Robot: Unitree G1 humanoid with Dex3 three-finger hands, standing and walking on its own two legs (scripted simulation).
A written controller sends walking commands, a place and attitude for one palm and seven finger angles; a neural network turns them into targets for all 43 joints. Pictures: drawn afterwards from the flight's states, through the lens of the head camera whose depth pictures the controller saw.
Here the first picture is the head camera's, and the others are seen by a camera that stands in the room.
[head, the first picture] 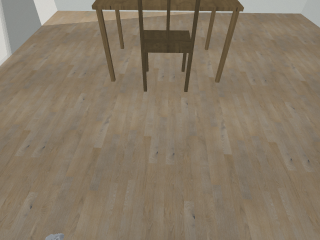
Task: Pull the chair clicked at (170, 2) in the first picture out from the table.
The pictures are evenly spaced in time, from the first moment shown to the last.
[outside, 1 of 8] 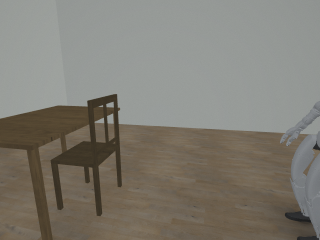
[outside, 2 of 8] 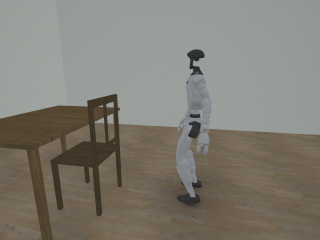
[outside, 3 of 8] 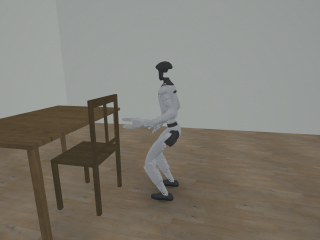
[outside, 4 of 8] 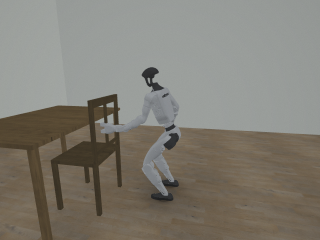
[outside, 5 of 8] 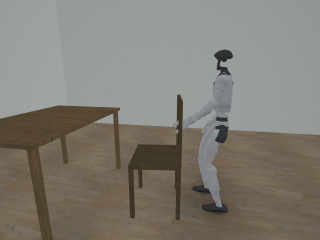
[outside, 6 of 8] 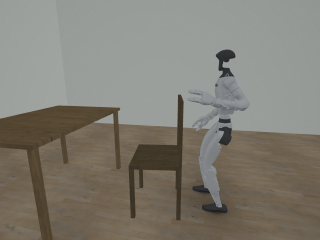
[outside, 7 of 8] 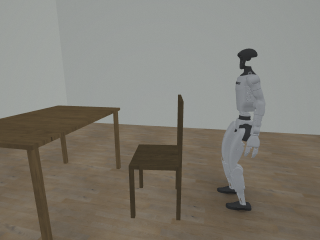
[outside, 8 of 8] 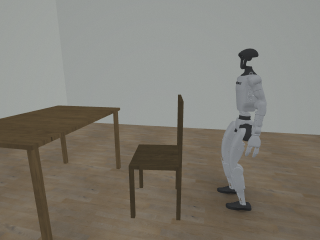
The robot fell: no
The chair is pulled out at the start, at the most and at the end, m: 0.00 0.61 0.61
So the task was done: yes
